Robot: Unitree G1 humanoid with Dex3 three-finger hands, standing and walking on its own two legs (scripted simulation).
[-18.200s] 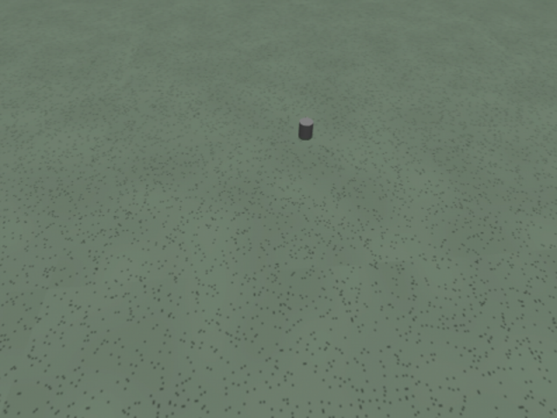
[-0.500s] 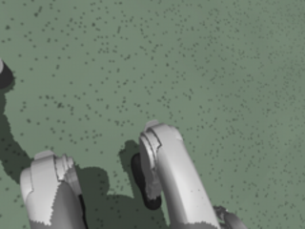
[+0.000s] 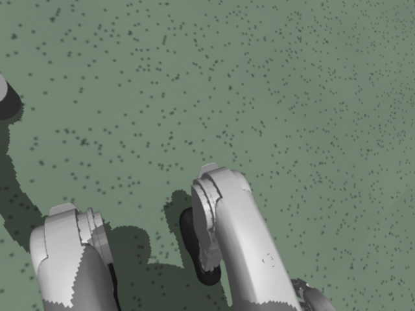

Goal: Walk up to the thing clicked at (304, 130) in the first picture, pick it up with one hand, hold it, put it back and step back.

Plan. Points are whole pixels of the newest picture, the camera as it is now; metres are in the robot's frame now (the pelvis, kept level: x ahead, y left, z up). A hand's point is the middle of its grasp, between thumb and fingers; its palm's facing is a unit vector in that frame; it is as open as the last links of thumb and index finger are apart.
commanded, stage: rise first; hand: left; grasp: from above
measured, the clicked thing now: out of the picture +0.58 +0.29 -0.29
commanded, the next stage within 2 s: approach in 0.20 s
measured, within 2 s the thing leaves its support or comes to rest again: neither
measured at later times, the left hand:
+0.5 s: hand out of the picture +0.52 +0.31 -0.16, palm faces -0.45 -0.07 -0.89, open 13.6 cm
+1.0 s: hand out of the picture +0.51 +0.28 -0.16, palm faces -0.55 -0.10 -0.83, open 13.4 cm
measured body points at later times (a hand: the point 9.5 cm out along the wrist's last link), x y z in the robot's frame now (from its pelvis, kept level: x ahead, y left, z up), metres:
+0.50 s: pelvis +0.00 +0.00 +0.00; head +0.26 +0.10 +0.35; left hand +0.54 +0.31 -0.11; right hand +0.03 -0.26 -0.08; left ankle +0.07 +0.12 -0.30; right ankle +0.11 -0.13 -0.30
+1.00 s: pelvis +0.00 +0.00 +0.01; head +0.27 +0.07 +0.36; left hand +0.54 +0.29 -0.12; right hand +0.00 -0.26 -0.07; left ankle +0.07 +0.12 -0.30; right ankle +0.11 -0.13 -0.30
